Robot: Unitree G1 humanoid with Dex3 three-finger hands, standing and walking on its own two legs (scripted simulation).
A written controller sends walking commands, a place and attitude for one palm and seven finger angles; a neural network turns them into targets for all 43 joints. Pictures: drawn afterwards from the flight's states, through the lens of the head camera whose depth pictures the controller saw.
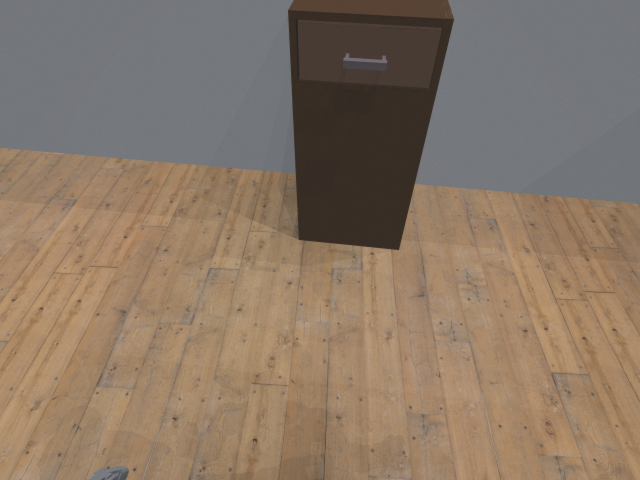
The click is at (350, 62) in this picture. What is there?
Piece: drawer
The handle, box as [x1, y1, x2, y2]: [343, 53, 386, 70]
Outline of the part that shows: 343,59 343,67 346,68 385,70 386,67 385,56 382,55 382,59 377,60 349,58 349,53 346,53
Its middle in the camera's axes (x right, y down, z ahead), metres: +0.12 -0.49 +1.07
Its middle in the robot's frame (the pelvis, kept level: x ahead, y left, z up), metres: +1.14 -0.06 +0.03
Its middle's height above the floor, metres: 0.80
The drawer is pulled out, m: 0.00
